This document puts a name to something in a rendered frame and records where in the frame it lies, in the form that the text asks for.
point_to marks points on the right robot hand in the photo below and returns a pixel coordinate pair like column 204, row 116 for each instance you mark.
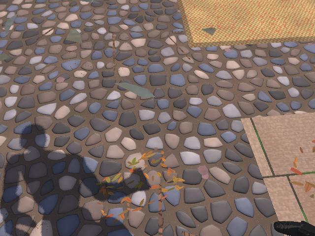
column 295, row 228

